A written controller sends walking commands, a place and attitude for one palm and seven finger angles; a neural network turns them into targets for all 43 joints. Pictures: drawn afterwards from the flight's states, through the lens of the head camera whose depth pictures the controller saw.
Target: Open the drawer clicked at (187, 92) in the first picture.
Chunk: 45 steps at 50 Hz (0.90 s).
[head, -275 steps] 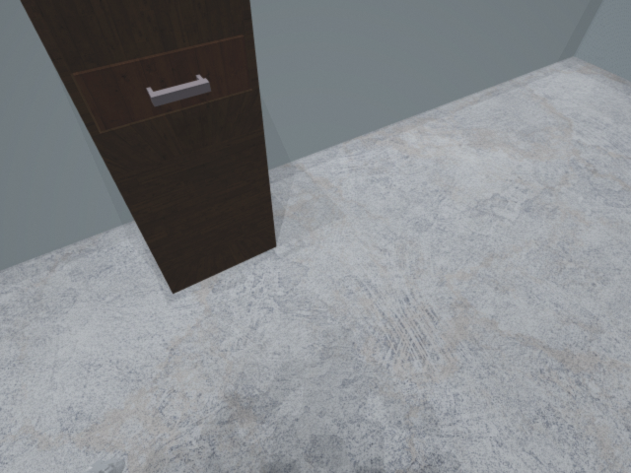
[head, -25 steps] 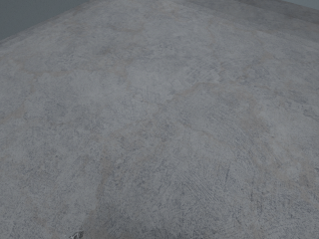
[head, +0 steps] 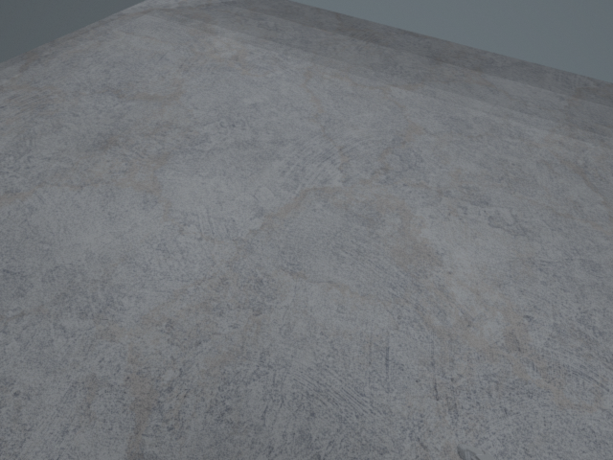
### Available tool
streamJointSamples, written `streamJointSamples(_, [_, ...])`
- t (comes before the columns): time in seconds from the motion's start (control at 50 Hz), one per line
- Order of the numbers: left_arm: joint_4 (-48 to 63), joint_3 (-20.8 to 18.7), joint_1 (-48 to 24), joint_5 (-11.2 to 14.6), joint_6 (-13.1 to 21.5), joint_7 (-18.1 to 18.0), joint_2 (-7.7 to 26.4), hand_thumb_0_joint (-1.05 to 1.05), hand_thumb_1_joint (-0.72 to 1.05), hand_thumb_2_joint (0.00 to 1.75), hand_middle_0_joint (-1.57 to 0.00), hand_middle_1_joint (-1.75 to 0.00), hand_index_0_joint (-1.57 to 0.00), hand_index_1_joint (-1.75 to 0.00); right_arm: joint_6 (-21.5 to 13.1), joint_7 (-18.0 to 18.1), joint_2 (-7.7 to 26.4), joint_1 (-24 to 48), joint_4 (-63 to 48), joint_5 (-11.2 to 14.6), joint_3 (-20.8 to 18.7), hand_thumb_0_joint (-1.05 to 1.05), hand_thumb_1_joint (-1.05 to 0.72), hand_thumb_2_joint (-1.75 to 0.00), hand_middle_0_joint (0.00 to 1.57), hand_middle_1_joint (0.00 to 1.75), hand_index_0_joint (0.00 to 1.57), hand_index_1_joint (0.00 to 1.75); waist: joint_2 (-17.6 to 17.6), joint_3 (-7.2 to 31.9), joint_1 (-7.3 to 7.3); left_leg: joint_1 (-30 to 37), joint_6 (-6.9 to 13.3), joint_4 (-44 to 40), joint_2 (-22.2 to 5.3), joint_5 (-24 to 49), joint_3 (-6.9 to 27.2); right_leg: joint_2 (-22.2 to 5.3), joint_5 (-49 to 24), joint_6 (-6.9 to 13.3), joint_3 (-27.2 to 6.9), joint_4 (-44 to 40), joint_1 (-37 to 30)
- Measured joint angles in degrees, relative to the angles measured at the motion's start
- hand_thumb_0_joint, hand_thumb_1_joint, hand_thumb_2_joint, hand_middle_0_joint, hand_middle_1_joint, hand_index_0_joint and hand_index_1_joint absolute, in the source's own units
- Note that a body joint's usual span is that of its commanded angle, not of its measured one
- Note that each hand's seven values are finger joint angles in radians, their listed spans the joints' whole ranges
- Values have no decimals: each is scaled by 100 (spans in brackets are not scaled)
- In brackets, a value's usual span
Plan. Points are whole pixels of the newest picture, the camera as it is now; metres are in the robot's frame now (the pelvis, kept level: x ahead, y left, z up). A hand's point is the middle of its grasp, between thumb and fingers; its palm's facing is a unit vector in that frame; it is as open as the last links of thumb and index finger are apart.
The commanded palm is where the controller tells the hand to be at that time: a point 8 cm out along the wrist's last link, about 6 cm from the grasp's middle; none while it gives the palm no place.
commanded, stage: walk to a spot facing it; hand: left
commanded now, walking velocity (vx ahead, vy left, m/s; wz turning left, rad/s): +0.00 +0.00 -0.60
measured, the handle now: out of the picture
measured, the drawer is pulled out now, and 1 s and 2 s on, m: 0.00 0.00 0.00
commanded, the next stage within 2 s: turn to face it in 0.20 s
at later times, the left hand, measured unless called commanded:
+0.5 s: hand (257, 363) +0.29 +0.10 -0.15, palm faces -0.28 -0.93 -0.23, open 7.4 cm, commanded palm none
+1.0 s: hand (164, 425) +0.18 +0.22 -0.16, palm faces +0.11 -0.96 -0.26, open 7.4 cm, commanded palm none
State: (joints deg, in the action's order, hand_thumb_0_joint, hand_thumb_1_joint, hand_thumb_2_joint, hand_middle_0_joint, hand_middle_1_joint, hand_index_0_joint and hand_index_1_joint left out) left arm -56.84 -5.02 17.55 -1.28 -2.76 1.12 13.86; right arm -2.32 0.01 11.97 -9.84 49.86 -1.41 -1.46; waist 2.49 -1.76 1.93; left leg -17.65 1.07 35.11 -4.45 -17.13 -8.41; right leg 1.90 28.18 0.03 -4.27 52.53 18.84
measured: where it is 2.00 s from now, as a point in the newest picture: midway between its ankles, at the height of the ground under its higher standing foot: outside the picture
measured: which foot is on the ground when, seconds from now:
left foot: down 0.00-0.40, up 0.42-0.74, down 0.76-1.00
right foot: up 0.00-0.38, down 0.40-0.76, up 0.78-1.00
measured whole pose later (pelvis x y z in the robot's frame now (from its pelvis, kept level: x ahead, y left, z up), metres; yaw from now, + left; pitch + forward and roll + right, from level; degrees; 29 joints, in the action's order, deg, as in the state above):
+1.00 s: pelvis +0.13 +0.00 +0.01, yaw +3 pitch +1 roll -1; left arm -54.8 -5.5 10.8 -1.1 -3.5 -1.3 15.0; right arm 0.3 0.1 11.3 -12.5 53.4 -1.0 -3.0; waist 1.4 -3.7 -0.5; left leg -18.1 3.5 28.8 0.3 -12.3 -3.6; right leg -4.9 22.0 -5.0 1.1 63.9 28.8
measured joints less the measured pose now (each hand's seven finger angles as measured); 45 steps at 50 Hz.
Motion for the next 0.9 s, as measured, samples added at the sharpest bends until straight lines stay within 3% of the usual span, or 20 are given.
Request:
streamJointSamples(0.08, [60,-72,-166,-39,-49,98,72,1,90,90,-20,-30,-20,-30,-4,72,-162,-264,146,13,73,1,-91,-90,21,30,20,30,15,-56,-42,522,21,-575,-97,54,-317,-264,-603,-143,494,1250,798])
streamJointSamples(0.16, [233,-93,-409,-28,-72,88,54,1,91,90,-20,-30,-20,-30,18,109,-269,-529,382,36,75,1,-91,-90,21,30,20,30,-33,-169,-97,873,7,-935,-169,60,-612,-451,-962,-284,669,1303,1229])
streamJointSamples(0.28, [380,-58,-876,-33,-141,68,-56,1,91,90,-20,-30,-19,-30,116,87,-305,-826,693,19,-47,1,-91,-90,21,30,20,30,-123,-379,-296,1169,-113,-819,-301,-284,-1073,-582,-1054,-300,908,58,1145])
streamJointSamples(0.34, [451,-11,-1106,-46,-97,49,-125,1,91,90,-20,-30,-19,-30,164,69,-247,-931,796,7,-133,1,-91,-90,21,30,20,30,-211,-472,-451,1224,-228,-500,-415,-593,-1281,-519,-986,-188,1025,-735,838])
streamJointSamples(0.38, [503,59,-1221,-63,33,16,-154,1,91,90,-20,-30,-19,-30,181,57,-203,-1065,875,31,-164,1,-91,-90,21,30,20,30,-268,-463,-532,1157,-324,-72,-524,-862,-1319,-435,-1460,-80,1094,-1536,423])
streamJointSamples(0.4, [517,96,-1269,-79,150,-20,-155,1,91,90,-20,-30,-20,-30,202,47,-196,-1133,927,62,-165,1,-91,-90,21,30,20,30,-257,-429,-549,972,-342,391,-579,-968,-1227,-441,-1714,34,1098,-1728,298])
streamJointSamples(0.44, [450,198,-1417,-29,337,-105,-264,1,91,90,-20,-30,-20,-30,319,80,-127,-1075,1039,124,-156,1,-91,-90,21,30,20,30,-420,-498,-618,428,-348,1569,-543,-1425,-459,-384,-1334,206,1188,-1428,305])
streamJointSamples(0.48, [383,306,-1471,-5,390,-163,-368,0,91,90,-20,-30,-20,-30,411,115,-117,-1010,1116,139,-139,1,-91,-90,20,30,20,30,-467,-463,-640,21,-329,2284,-348,-1571,115,-393,-1115,260,1242,-1467,144])
streamJointSamples(0.52, [313,382,-1480,-1,357,-214,-471,0,90,90,-20,-30,-20,-30,459,116,-143,-941,1136,129,-127,1,-91,-90,20,30,20,30,-466,-372,-643,-258,-340,2499,-237,-1419,376,-427,-1138,212,1297,-1687,-50])
streamJointSamples(0.58, [252,431,-1469,-4,267,-248,-594,0,90,90,-20,-30,-20,-30,491,72,-220,-840,1052,113,-107,1,-91,-90,20,30,20,30,-411,-251,-655,-538,-379,2384,-173,-1130,439,-524,-1202,185,1446,-1955,-268])
streamJointSamples(0.66, [250,409,-1400,-23,213,-256,-668,0,90,90,-20,-30,-20,-30,494,-13,-308,-668,888,94,-110,1,-91,-90,20,30,20,30,-288,-210,-575,-638,-412,1868,-115,-936,264,-696,-1165,99,1681,-2041,-419])
streamJointSamples(0.72, [270,341,-1281,-27,188,-260,-616,0,90,90,-20,-30,-20,-30,470,-67,-324,-523,749,82,-130,1,-91,-90,20,30,20,30,-189,-227,-481,-499,-407,1170,-65,-622,101,-836,-1027,-6,1879,-1863,-427])
streamJointSamples(0.76, [292,275,-1141,0,142,-261,-544,0,90,90,-20,-30,-20,-30,418,-94,-265,-492,619,61,-156,1,-92,-90,20,30,20,30,-168,-198,-431,-277,-320,439,-30,-5,53,-936,-821,-106,2009,-1522,-333])
streamJointSamples(0.78, [299,224,-1071,25,98,-260,-477,0,90,90,-20,-30,-20,-30,381,-101,-252,-458,574,41,-177,1,-92,-90,20,30,20,30,-106,-180,-413,-339,-140,474,38,14,64,-993,-549,-185,1936,-1200,-184])
streamJointSamples(0.82, [278,135,-946,21,-21,-279,-319,0,90,90,-20,-30,-20,-30,324,-89,-238,-367,489,9,-188,1,-92,-90,20,30,20,30,-20,-185,-376,-438,139,614,131,-187,81,-891,135,-271,1437,-148,270])
streamJointSamples(0.9, [172,-5,-812,-2,-87,-251,-68,1,90,90,-20,-30,-20,-30,256,-1,-179,-303,389,10,-173,1,-91,-90,20,30,20,30,-17,-210,-327,-287,212,80,304,50,230,-700,-270,-381,812,1278,914])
